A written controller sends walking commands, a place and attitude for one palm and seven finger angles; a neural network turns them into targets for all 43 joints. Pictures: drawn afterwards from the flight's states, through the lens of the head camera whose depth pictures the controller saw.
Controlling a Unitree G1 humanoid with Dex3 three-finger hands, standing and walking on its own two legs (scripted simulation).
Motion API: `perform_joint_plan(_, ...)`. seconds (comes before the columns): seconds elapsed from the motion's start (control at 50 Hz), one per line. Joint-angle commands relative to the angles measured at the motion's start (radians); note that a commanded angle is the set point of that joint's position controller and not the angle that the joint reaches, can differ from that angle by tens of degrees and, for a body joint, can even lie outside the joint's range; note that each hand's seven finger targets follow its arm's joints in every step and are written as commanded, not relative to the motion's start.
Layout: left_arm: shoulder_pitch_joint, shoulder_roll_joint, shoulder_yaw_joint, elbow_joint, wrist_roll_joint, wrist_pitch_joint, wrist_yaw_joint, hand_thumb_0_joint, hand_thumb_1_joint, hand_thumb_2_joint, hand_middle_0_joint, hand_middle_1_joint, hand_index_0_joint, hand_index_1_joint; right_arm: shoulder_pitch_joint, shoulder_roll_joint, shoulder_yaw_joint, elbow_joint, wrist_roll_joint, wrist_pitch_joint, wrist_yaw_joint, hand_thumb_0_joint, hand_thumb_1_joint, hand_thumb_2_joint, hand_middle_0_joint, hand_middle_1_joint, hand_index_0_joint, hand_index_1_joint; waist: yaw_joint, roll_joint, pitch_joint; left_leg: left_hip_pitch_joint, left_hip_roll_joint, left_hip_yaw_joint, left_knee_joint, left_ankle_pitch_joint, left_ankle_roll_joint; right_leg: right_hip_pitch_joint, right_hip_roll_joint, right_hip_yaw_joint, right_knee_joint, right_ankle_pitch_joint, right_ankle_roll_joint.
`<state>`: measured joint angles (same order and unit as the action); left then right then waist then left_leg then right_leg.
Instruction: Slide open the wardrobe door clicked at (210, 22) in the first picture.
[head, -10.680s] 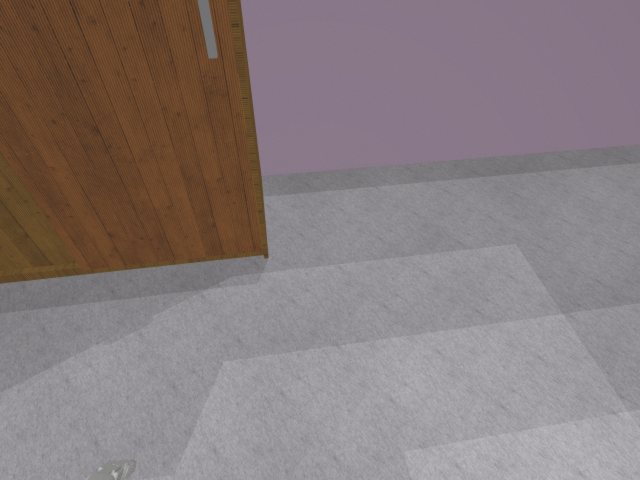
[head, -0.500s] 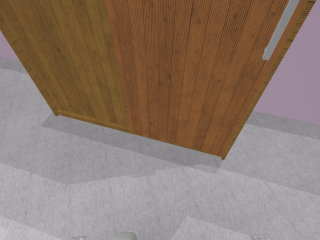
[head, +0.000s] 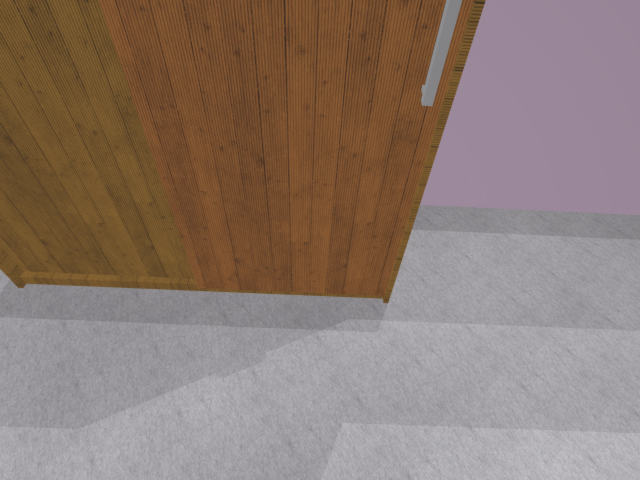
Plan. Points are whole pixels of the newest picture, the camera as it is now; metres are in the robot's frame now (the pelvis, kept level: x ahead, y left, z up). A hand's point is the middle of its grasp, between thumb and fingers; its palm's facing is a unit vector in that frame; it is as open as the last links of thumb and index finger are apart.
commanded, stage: take the last steps up to it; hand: right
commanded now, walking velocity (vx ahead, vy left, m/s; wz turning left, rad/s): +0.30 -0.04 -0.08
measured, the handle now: (445, 21) +0.82 -0.21 +0.22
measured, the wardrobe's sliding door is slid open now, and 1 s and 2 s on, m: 0.00 0.00 0.00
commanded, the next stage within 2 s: come to a stop and stand still in 1.02 s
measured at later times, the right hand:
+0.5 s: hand (448, 472) +0.18 -0.19 -0.17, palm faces +0.00 +0.98 -0.20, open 7.4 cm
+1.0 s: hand (443, 449) +0.21 -0.20 -0.20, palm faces +0.13 +0.98 -0.13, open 7.4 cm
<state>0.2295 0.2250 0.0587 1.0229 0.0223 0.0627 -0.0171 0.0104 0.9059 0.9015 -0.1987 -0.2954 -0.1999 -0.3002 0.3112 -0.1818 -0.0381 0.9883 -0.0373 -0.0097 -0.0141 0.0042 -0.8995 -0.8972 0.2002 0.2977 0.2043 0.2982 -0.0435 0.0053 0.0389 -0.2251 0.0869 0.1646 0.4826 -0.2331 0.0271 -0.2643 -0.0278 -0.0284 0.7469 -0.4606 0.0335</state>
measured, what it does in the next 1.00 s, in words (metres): walks ahead: right foot, then left foot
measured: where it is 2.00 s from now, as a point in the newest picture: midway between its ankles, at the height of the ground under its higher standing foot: (327, 467)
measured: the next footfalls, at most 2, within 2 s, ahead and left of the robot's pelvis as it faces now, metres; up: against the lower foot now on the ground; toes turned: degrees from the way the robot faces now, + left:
right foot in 0.08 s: +0.01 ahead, -0.13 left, +0.00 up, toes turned -5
left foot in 0.52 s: +0.25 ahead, +0.12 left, +0.00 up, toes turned +8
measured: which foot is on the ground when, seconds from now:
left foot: down 0.00-0.08, up 0.10-0.50, down 0.52-0.96, up 0.98-1.00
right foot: up 0.00-0.06, down 0.08-0.52, up 0.54-0.94, down 0.96-1.00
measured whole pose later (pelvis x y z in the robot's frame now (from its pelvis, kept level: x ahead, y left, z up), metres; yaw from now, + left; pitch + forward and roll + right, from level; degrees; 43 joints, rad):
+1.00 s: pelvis +0.26 -0.04 -0.01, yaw -2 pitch -2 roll +2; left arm 0.17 0.16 0.04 1.01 0.03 -0.06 -0.01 0.01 0.91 0.90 -0.20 -0.30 -0.20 -0.30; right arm 0.36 -0.16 -0.04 1.13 -0.03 -0.02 -0.01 0.00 -0.91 -0.90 0.20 0.30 0.20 0.30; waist -0.04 0.04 0.04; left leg -0.18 0.07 0.13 0.72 -0.46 -0.01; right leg -0.34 -0.06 -0.15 0.61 -0.23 -0.05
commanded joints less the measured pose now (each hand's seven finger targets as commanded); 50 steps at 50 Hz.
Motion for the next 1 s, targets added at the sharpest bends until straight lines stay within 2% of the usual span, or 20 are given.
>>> perform_joint_plan(0.0, 0.051, 0.018, -0.004, -0.05, -0.006, -0.063, 0.002, 0.0, 0.9, 0.9, -0.2, -0.3, -0.2, -0.3, 0.026, -0.194, -0.052, 0.002, 0.01, -0.013, -0.006, 0.0, -0.9, -0.9, 0.2, 0.3, 0.2, 0.3, 0.032, 0.155, -0.041, -0.01, 0.195, -0.228, -0.193, -0.23, 0.07, 0.12, 0.025, -0.079, -0.299, 0.095, -0.028)
perform_joint_plan(0.02, 0.107, 0.034, -0.003, -0.026, -0.008, -0.073, 0.009, 0.0, 0.9, 0.9, -0.2, -0.3, -0.2, -0.3, 0.01, -0.168, -0.044, 0.002, 0.018, -0.008, -0.003, 0.0, -0.9, -0.9, 0.2, 0.3, 0.2, 0.3, 0.061, 0.082, -0.036, -0.127, 0.153, -0.176, -0.128, -0.277, 0.029, 0.258, 0.011, -0.059, -0.401, 0.133, -0.038)
perform_joint_plan(0.06, 0.229, 0.18, 0.026, 0.001, 0.006, -0.075, 0.027, 0.0, 0.9, 0.9, -0.2, -0.3, -0.2, -0.3, -0.041, -0.057, -0.014, -0.045, 0.022, -0.003, 0.011, 0.0, -0.9, -0.9, 0.2, 0.3, 0.2, 0.3, 0.128, -0.339, 0.034, -0.473, -0.031, 0.019, 0.295, -0.33, -0.059, 0.373, -0.341, 0.397, -0.586, -0.144, -0.186)
perform_joint_plan(0.08, 0.225, 0.17, 0.025, 0.01, 0.005, -0.074, 0.031, 0.0, 0.9, 0.9, -0.2, -0.3, -0.2, -0.3, -0.128, -0.084, -0.014, -0.066, 0.008, -0.002, 0.009, 0.0, -0.9, -0.9, 0.2, 0.3, 0.2, 0.3, 0.146, -0.283, 0.104, -0.485, 0.006, -0.066, 0.417, -0.313, -0.041, 0.254, -0.377, 0.451, -0.636, -0.221, -0.236)
perform_joint_plan(0.12, 0.154, 0.118, 0.007, -0.001, 0.0, -0.083, 0.039, 0.0, 0.9, 0.9, -0.2, -0.3, -0.2, -0.3, -0.135, -0.09, -0.02, -0.044, 0.006, 0.0, 0.024, 0.0, -0.9, -0.9, 0.2, 0.3, 0.2, 0.3, 0.103, -0.192, 0.198, -0.505, 0.032, -0.113, 0.547, -0.196, -0.043, 0.156, -0.325, 0.362, -0.649, -0.172, -0.224)
perform_joint_plan(0.2, 0.127, 0.087, -0.004, -0.002, -0.009, -0.112, 0.044, 0.0, 0.9, 0.9, -0.2, -0.3, -0.2, -0.3, -0.044, -0.073, -0.017, 0.01, 0.012, 0.002, 0.035, 0.0, -0.9, -0.9, 0.2, 0.3, 0.2, 0.3, 0.046, -0.12, 0.147, -0.437, 0.039, -0.104, 0.585, -0.043, -0.07, 0.163, -0.227, 0.164, -0.618, 0.174, -0.194)
perform_joint_plan(0.4, 0.21, 0.088, 0.01, 0.07, 0.007, -0.122, 0.048, 0.0, 0.9, 0.9, -0.2, -0.3, -0.2, -0.3, -0.187, -0.04, -0.024, -0.047, 0.021, -0.011, 0.039, 0.0, -0.9, -0.9, 0.2, 0.3, 0.2, 0.3, 0.067, -0.126, 0.139, -0.256, 0.01, -0.051, 0.217, -0.028, -0.052, 0.165, -0.255, 0.095, -0.519, 0.43, -0.202)
perform_joint_plan(0.46, 0.201, 0.083, 0.007, 0.082, 0.002, -0.119, 0.047, 0.0, 0.9, 0.9, -0.2, -0.3, -0.2, -0.3, 0.024, -0.079, -0.039, 0.019, 0.014, -0.031, 0.035, 0.0, -0.9, -0.9, 0.2, 0.3, 0.2, 0.3, -0.034, -0.054, 0.033, 0.079, -0.053, -0.012, 0.058, 0.024, -0.024, 0.101, -0.177, 0.021, -0.232, 0.57, -0.145)
perform_joint_plan(0.48, 0.207, 0.058, 0.006, 0.075, -0.008, -0.124, 0.038, 0.0, 0.9, 0.9, -0.2, -0.3, -0.2, -0.3, 0.185, -0.146, -0.055, 0.067, 0.006, -0.049, 0.027, 0.0, -0.9, -0.9, 0.2, 0.3, 0.2, 0.3, -0.099, 0.07, -0.077, 0.306, 0.061, -0.15, -0.002, 0.0, 0.02, -0.027, -0.107, -0.034, 0.033, 0.476, -0.102)
perform_joint_plan(0.5, 0.241, -0.017, -0.007, 0.038, -0.019, -0.127, 0.029, 0.0, 0.9, 0.9, -0.2, -0.3, -0.2, -0.3, 0.292, -0.259, -0.078, 0.092, 0.01, -0.058, 0.01, 0.0, -0.9, -0.9, 0.2, 0.3, 0.2, 0.3, -0.103, 0.356, -0.171, 0.458, 0.367, -0.604, -0.159, 0.05, 0.113, -0.279, 0.04, -0.067, 0.373, -0.07, -0.058)
perform_joint_plan(0.52, 0.201, 0.027, 0.003, 0.022, -0.02, -0.113, 0.03, 0.0, 0.9, 0.9, -0.2, -0.3, -0.2, -0.3, 0.244, -0.264, -0.077, 0.08, 0.028, -0.05, 0.005, 0.0, -0.9, -0.9, 0.2, 0.3, 0.2, 0.3, -0.084, 0.235, -0.149, 0.324, 0.409, -0.679, -0.269, -0.221, 0.165, -0.293, -0.006, 0.041, 0.512, -0.113, -0.076)
perform_joint_plan(0.56, 0.094, 0.009, 0.01, 0.009, -0.004, -0.106, 0.018, 0.0, 0.9, 0.9, -0.2, -0.3, -0.2, -0.3, 0.052, -0.177, -0.055, 0.033, 0.023, -0.045, 0.0, 0.0, -0.9, -0.9, 0.2, 0.3, 0.2, 0.3, -0.032, 0.129, 0.022, 0.064, 0.342, -0.586, -0.324, -0.424, 0.132, -0.352, -0.075, 0.061, 0.571, 0.066, -0.073)
perform_joint_plan(0.62, 0.168, -0.035, 0.003, 0.049, 0.009, -0.084, 0.01, 0.0, 0.9, 0.9, -0.2, -0.3, -0.2, -0.3, -0.032, -0.088, -0.028, 0.021, 0.014, -0.058, -0.007, 0.0, -0.9, -0.9, 0.2, 0.3, 0.2, 0.3, 0.044, 0.1, 0.011, -0.048, 0.237, -0.295, -0.313, -0.151, 0.086, -0.25, -0.104, 0.029, 0.448, 0.172, -0.037)
perform_joint_plan(0.66, 0.179, -0.049, 0.002, 0.047, 0.011, -0.072, 0.007, 0.0, 0.9, 0.9, -0.2, -0.3, -0.2, -0.3, -0.026, -0.076, -0.029, 0.028, 0.01, -0.063, -0.007, 0.0, -0.9, -0.9, 0.2, 0.3, 0.2, 0.3, 0.061, 0.114, 0.021, -0.085, 0.209, -0.214, -0.318, -0.081, 0.086, -0.226, -0.105, -0.003, 0.352, 0.189, -0.018)
perform_joint_plan(0.82, -0.008, -0.043, -0.003, -0.039, -0.001, -0.103, -0.013, 0.0, 0.9, 0.9, -0.2, -0.3, -0.2, -0.3, 0.048, -0.128, -0.036, 0.074, 0.009, -0.067, 0.0, 0.0, -0.9, -0.9, 0.2, 0.3, 0.2, 0.3, 0.011, 0.11, 0.04, 0.039, 0.222, -0.188, -0.26, 0.069, 0.117, -0.174, -0.076, -0.068, -0.068, 0.212, -0.011)
perform_joint_plan(0.9, 0.091, 0.005, 0.003, -0.007, -0.001, -0.116, -0.003, 0.0, 0.9, 0.9, -0.2, -0.3, -0.2, -0.3, 0.03, -0.114, -0.036, 0.08, 0.015, -0.046, -0.001, 0.0, -0.9, -0.9, 0.2, 0.3, 0.2, 0.3, 0.076, 0.021, 0.015, -0.08, 0.151, -0.116, -0.088, 0.014, 0.06, 0.136, -0.039, -0.101, -0.256, 0.279, -0.018)
perform_joint_plan(0.92, 0.185, 0.07, 0.016, 0.016, 0.005, -0.124, 0.007, 0.0, 0.9, 0.9, -0.2, -0.3, -0.2, -0.3, 0.04, -0.076, -0.028, 0.068, 0.017, -0.04, 0.002, 0.0, -0.9, -0.9, 0.2, 0.3, 0.2, 0.3, 0.113, -0.129, -0.022, -0.18, 0.065, -0.057, 0.118, -0.038, 0.019, 0.277, -0.138, 0.039, -0.328, 0.273, -0.06)
perform_joint_plan(0.94, 0.278, 0.168, 0.037, 0.032, 0.013, -0.122, 0.018, 0.0, 0.9, 0.9, -0.2, -0.3, -0.2, -0.3, 0.046, -0.02, -0.017, 0.044, 0.024, -0.04, 0.006, 0.0, -0.9, -0.9, 0.2, 0.3, 0.2, 0.3, 0.135, -0.35, -0.059, -0.327, -0.05, 0.037, 0.392, -0.308, -0.029, 0.365, -0.356, 0.315, -0.441, 0.328, -0.156)
perform_joint_plan(0.96, 0.302, 0.165, 0.032, 0.052, 0.011, -0.114, 0.032, 0.0, 0.9, 0.9, -0.2, -0.3, -0.2, -0.3, 0.002, -0.036, -0.012, 0.025, 0.015, -0.032, -0.004, 0.0, -0.9, -0.9, 0.2, 0.3, 0.2, 0.3, 0.151, -0.343, -0.074, -0.379, -0.048, -0.068, 0.584, -0.393, -0.023, 0.346, -0.408, 0.39, -0.504, 0.297, -0.195)
perform_joint_plan(0.98, 0.247, 0.137, 0.023, 0.038, 0.004, -0.111, 0.039, 0.0, 0.9, 0.9, -0.2, -0.3, -0.2, -0.3, -0.031, -0.041, -0.013, 0.027, 0.017, -0.033, -0.002, 0.0, -0.9, -0.9, 0.2, 0.3, 0.2, 0.3, 0.133, -0.248, -0.043, -0.415, -0.008, -0.11, 0.674, -0.335, -0.012, 0.288, -0.404, 0.365, -0.506, 0.293, -0.221)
